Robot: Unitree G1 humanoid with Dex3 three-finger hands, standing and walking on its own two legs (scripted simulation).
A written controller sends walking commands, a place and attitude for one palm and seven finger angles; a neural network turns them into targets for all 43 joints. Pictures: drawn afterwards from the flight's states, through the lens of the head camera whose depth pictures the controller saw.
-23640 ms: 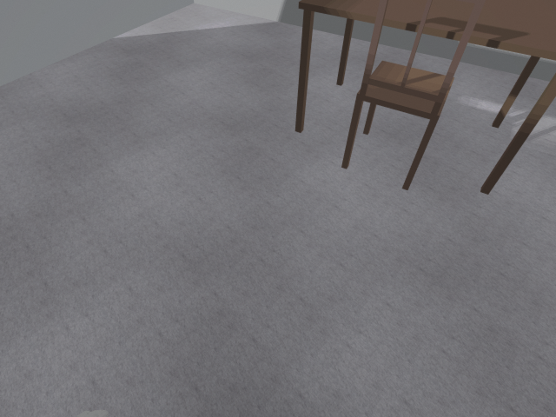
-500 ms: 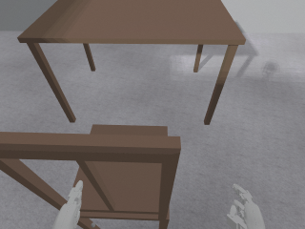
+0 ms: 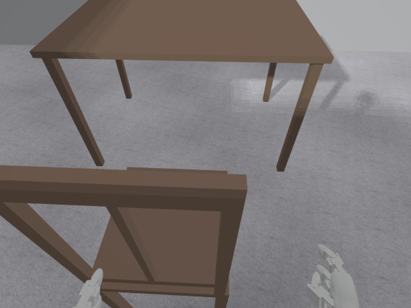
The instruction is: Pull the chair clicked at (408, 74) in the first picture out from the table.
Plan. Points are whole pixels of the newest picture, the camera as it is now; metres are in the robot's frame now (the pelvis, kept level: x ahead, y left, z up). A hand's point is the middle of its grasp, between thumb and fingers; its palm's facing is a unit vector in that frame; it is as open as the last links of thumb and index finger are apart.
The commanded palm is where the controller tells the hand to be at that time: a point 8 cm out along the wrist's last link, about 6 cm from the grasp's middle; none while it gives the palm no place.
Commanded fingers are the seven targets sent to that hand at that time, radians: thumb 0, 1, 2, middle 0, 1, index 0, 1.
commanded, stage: draw the hand back to the body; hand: left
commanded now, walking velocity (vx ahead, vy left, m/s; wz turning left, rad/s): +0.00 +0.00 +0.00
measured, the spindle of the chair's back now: (138, 248) +0.24 +0.15 +0.00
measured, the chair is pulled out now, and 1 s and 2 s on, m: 0.60 0.60 0.59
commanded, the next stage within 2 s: step back with the hand held close in 1.54 s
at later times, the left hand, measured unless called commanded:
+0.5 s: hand (79, 292) +0.14 +0.19 +0.10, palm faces +0.08 -0.99 -0.15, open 17.3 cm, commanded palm +0.09 +0.25 +0.12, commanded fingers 0.00 -0.26 0.34 -0.04 -0.06 -0.04 -0.06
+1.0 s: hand (42, 264) +0.16 +0.23 +0.14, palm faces +0.29 -0.85 -0.44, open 11.5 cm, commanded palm +0.13 +0.29 +0.21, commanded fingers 0.00 0.65 0.78 -0.17 -0.25 -0.17 -0.25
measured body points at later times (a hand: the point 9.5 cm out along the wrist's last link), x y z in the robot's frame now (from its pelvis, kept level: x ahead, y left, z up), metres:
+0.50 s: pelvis -0.02 +0.00 +0.00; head -0.02 -0.01 +0.45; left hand +0.13 +0.24 +0.12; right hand +0.18 -0.23 -0.06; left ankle +0.00 +0.13 -0.68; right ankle -0.01 -0.14 -0.68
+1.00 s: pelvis +0.01 -0.01 +0.05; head +0.00 -0.03 +0.50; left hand +0.14 +0.28 +0.16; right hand +0.21 -0.21 -0.03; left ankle +0.00 +0.13 -0.68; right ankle -0.01 -0.14 -0.68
